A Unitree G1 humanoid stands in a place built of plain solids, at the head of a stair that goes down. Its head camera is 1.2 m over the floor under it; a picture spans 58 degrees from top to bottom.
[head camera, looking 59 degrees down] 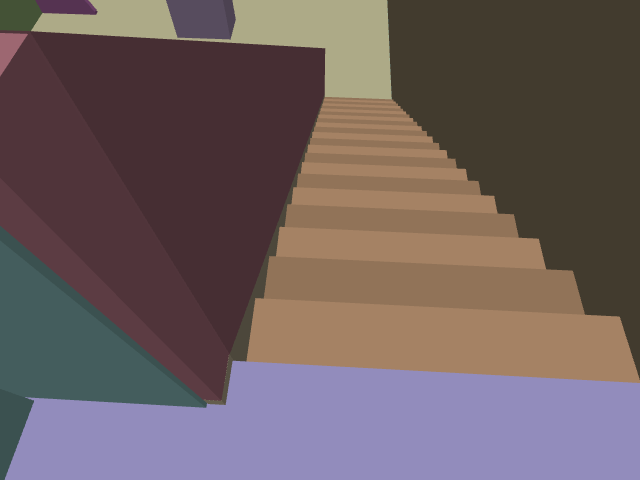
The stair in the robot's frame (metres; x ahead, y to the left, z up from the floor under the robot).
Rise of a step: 0.19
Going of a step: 0.27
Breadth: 1.25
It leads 3 degrees to the right of straight ahead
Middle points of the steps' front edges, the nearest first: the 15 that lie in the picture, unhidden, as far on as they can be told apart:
0.30 -0.38 0.00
0.57 -0.40 -0.19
0.84 -0.41 -0.38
1.11 -0.42 -0.57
1.38 -0.44 -0.76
1.65 -0.45 -0.95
1.92 -0.47 -1.14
2.19 -0.48 -1.33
2.45 -0.50 -1.52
2.72 -0.51 -1.71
2.99 -0.53 -1.90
3.26 -0.54 -2.09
3.53 -0.56 -2.28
3.80 -0.57 -2.47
4.07 -0.59 -2.66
